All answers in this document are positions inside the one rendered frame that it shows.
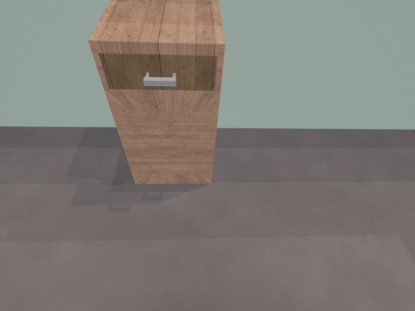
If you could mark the drawer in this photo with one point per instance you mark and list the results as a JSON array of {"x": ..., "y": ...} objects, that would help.
[{"x": 127, "y": 71}]

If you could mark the handle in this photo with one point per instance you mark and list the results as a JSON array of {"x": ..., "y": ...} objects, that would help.
[{"x": 160, "y": 81}]

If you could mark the cabinet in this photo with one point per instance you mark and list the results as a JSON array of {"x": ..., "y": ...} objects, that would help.
[{"x": 168, "y": 136}]

